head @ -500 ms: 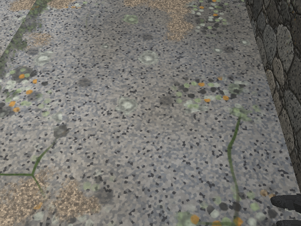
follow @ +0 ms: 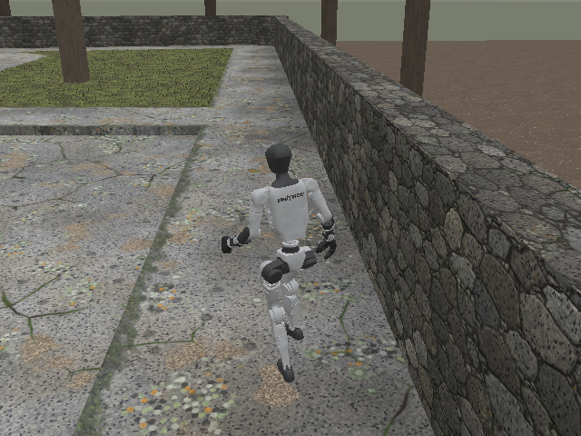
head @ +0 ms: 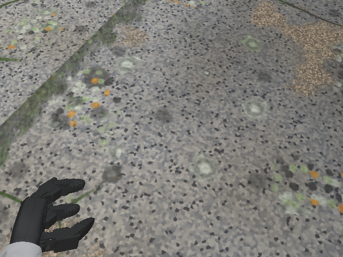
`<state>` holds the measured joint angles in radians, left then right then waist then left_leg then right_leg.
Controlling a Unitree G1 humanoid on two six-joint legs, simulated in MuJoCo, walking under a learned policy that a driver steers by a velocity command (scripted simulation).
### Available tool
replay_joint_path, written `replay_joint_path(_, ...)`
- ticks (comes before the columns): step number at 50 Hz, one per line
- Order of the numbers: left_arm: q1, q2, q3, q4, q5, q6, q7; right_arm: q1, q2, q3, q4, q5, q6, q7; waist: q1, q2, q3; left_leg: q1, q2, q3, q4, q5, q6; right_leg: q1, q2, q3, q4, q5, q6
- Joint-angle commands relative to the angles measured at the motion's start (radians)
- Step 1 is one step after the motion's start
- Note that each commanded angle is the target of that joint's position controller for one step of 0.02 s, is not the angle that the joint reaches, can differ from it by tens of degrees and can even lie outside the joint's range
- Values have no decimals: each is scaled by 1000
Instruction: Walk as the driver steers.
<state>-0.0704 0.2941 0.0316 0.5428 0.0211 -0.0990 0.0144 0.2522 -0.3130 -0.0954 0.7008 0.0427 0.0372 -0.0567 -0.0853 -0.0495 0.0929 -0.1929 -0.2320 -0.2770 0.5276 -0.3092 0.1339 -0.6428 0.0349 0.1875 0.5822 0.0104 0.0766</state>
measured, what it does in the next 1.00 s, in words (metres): walks ahead, turning left: right foot, then left foot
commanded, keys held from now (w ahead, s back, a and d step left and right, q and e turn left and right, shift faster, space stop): q+shift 0.40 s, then w+q+shift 0.18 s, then w+shift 0.32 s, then shift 0.10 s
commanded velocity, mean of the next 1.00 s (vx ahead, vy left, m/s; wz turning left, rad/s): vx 0.40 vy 0.00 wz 0.78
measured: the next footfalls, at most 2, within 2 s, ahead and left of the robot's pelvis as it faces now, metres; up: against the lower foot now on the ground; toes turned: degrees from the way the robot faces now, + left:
right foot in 0.06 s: +0.26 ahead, -0.11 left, +0.00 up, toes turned +14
left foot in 0.52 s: +0.06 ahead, +0.06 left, +0.00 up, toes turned +34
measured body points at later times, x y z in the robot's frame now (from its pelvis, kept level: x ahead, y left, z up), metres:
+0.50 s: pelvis +0.10 -0.03 +0.00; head +0.12 +0.02 +0.44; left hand +0.08 +0.30 -0.12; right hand +0.38 -0.20 -0.07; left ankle +0.03 +0.04 -0.73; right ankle +0.22 -0.12 -0.73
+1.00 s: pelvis +0.32 +0.12 -0.02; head +0.34 +0.15 +0.43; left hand +0.28 +0.45 -0.11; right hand +0.47 -0.12 -0.15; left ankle +0.05 +0.05 -0.69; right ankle +0.45 +0.11 -0.73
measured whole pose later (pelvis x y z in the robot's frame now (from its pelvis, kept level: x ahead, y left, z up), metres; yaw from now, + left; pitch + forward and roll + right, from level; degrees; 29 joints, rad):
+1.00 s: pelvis +0.32 +0.12 -0.02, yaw +44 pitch +2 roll -1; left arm 0.08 0.30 0.05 0.71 0.03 -0.05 -0.03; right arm 0.48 -0.28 -0.05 0.94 -0.01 -0.07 -0.01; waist -0.06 0.02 0.02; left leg 0.04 -0.05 -0.17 0.71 -0.47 0.06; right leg -0.50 0.01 -0.09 0.66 -0.19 -0.06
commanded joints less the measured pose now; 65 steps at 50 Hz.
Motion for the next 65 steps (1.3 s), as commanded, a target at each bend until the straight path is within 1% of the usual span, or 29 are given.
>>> replay_joint_path(1, 75, 122, 52, -33, -19, -6, 4, -59, -87, -24, -82, -12, -5, -14, 78, 204, -149, -142, 107, -205, 33, 375, -81, 406, 84, -72, -106, 100, -12)
replay_joint_path(3, 275, 139, 58, 19, 4, -12, 22, -88, -23, 0, -114, -18, -13, 3, 172, 109, -294, -138, 57, -119, 421, 105, -127, 694, -110, 35, -191, 361, -99)
replay_joint_path(4, 304, 142, 43, -1, 27, 4, 27, 77, 46, 20, -100, -32, -10, 16, 111, -112, -443, -333, -51, -55, 719, -529, -166, 976, -386, 305, -62, 863, -239)
replay_joint_path(5, 295, 139, 50, 0, 21, 22, 22, 245, -95, -4, -95, -9, -10, 47, 42, -211, -589, -366, 50, -75, 891, -472, -198, 987, -590, 560, -86, 644, -391)
replay_joint_path(6, 172, 113, 57, -38, 12, 36, 32, 139, -190, -30, -84, 10, 5, 53, 56, -134, -464, -414, 141, 16, 959, -319, -238, 837, -523, 500, -153, 252, -399)
replay_joint_path(7, 141, 45, 40, -53, 8, 55, 41, 8, -208, -37, -92, 7, 26, 42, 95, -20, -318, -444, 180, 84, 934, -220, -242, 690, -397, 327, -202, 8, -334)
replay_joint_path(10, 84, 59, 37, -31, 5, 90, 43, -35, -122, -17, -124, -2, 56, 20, 62, -12, -136, -352, 216, 182, 808, -126, -224, 380, -241, 48, -298, -41, -259)
replay_joint_path(13, 140, 79, 56, 14, 8, 89, 42, -52, -58, 0, -144, -2, 43, 18, 85, -56, -175, -355, 262, 226, 678, -116, -222, 448, -263, -48, -324, 41, -305)
replay_joint_path(20, 117, 163, 97, 67, -18, 87, 40, -92, -87, -8, -161, -6, 48, 52, 80, -86, -187, -185, 319, 305, 367, -28, -165, 400, -320, -205, -357, -158, -280)
replay_joint_path(22, 145, 206, 114, 88, -50, 82, 34, -35, -112, -21, -132, 4, 47, 72, 55, -100, -217, -69, 304, 354, 269, -77, -119, 359, -346, -200, -396, -466, -243)
replay_joint_path(24, 106, 173, 106, 92, -68, 81, 37, 130, -124, -34, -26, 18, 38, 82, -23, -58, -208, 122, 255, 435, 132, -85, -54, 250, -317, -245, -327, -706, -172)
replay_joint_path(25, 77, 125, 95, 86, -52, 84, 34, 258, -128, -42, 55, 24, 28, 77, -68, 60, -167, 238, 231, 399, 61, -143, -10, 132, -250, -313, -117, -760, -130)
replay_joint_path(26, 19, 26, 66, 75, -42, 89, 17, 329, -149, -43, 80, 28, 1, 71, -95, 303, -37, 280, 378, 74, -110, -336, 90, -137, -143, -382, 354, -741, -78)
replay_joint_path(27, -23, -8, 54, -10, -56, 56, 3, 185, -247, -42, -10, -1, -59, 78, -6, 360, -18, 247, 572, -494, -302, -557, 263, -431, -23, -175, 498, -644, -67)
replay_joint_path(29, -95, 154, 88, -26, -81, 2, -10, 33, -196, -32, -45, -28, -120, 73, 32, 175, 24, 218, 594, -474, -425, -498, 211, -456, -72, -52, 443, -363, -114)
replay_joint_path(31, 12, 149, 87, 60, -34, -10, -14, 17, -139, -14, -36, -11, -109, 57, 72, 139, -28, 212, 510, -233, -359, -242, 128, -310, -109, -78, 312, -166, -76)
replay_joint_path(32, 176, 99, 58, 135, 57, 52, -39, 35, -169, -20, 4, -97, -82, 72, 78, 226, -111, 135, 347, -71, -379, -137, 49, -104, -83, -182, 325, -102, -55)
replay_joint_path(35, 128, 84, 55, 136, 20, 108, -68, 153, -84, 2, 66, -61, -77, 98, 34, 193, -36, 118, 330, -22, -395, -40, 61, -96, -101, -227, 348, -67, -23)
replay_joint_path(43, -93, 103, 44, 58, 13, 82, -91, 271, -127, -2, 140, -68, -117, 51, -50, 170, 79, 305, 454, -40, -469, 71, 88, -137, -105, -250, 76, -108, -76)
replay_joint_path(45, -21, 89, 40, 60, 12, 78, -90, 235, -139, 2, 156, -71, -120, 42, 15, 193, 61, 275, 461, 19, -424, 358, 68, 35, -71, -274, 11, -202, -133)
replay_joint_path(47, 274, 114, 58, 143, 15, 70, -50, 209, -173, -3, 181, -77, -118, 43, 161, 160, -74, 237, 411, 107, -56, 1047, 25, 383, 41, -320, 0, -275, -182)
replay_joint_path(48, 487, 151, 69, 199, 25, 55, -30, 201, -162, 1, 181, -73, -122, 41, 255, 108, -193, 79, 360, 141, 235, 958, -3, 668, -31, -240, -26, -243, -208)
replay_joint_path(49, 620, 310, 106, 213, 49, 42, -15, 296, -29, 32, 137, -32, -131, 52, 232, -205, -390, -244, 187, 204, 632, 444, -66, 990, -353, 240, -115, -442, -295)
replay_joint_path(50, 596, 192, 73, 223, -40, 8, -26, 273, 18, 57, 160, -5, -148, 43, 212, -339, -429, -399, 87, 39, 845, -205, -78, 1052, -410, 611, -298, -304, -349)
replay_joint_path(52, 406, 108, 47, 198, -42, -4, -24, 96, -103, 32, 115, 14, -156, 47, 176, -56, -169, -464, 207, 88, 910, -147, -77, 778, -401, 287, -264, 77, -338)
replay_joint_path(54, 323, 73, 32, 212, -16, -15, -35, 31, -84, 25, 92, -20, -140, 47, 103, 22, -85, -402, 289, 156, 769, -73, -85, 578, -313, 52, -297, 359, -303)
replay_joint_path(55, 358, -31, 10, 237, 50, -38, -37, 73, 64, 100, 63, -179, -137, 108, 61, -16, -204, -390, 294, 122, 843, -65, -72, 556, -327, 9, -302, 475, -363)
replay_joint_path(59, 177, 80, 41, 177, 39, -83, -20, 38, -21, 73, 45, -120, -126, 150, 9, -9, -158, -348, 304, 238, 553, 131, -125, 390, -218, -263, -396, 529, -315)
replay_joint_path(65, 298, 187, 91, 173, 52, -69, 3, -59, -15, 87, 52, -87, -102, 181, 62, 12, -117, -364, 289, 282, 117, 366, -144, 615, -263, -390, -339, 706, -247)
Keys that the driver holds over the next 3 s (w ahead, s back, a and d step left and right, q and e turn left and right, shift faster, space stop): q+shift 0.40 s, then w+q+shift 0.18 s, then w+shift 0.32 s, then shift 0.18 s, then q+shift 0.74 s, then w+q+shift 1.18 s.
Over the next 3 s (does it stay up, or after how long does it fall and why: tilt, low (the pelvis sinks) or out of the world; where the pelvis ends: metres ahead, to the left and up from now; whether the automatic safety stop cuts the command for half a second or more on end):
stays up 0.35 1.08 -0.16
